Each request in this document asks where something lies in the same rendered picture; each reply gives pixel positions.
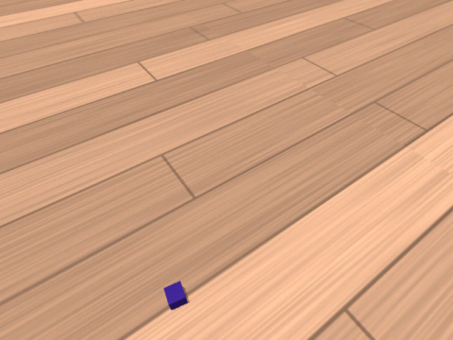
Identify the cube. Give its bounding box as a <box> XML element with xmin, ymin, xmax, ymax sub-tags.
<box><xmin>164</xmin><ymin>281</ymin><xmax>188</xmax><ymax>310</ymax></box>

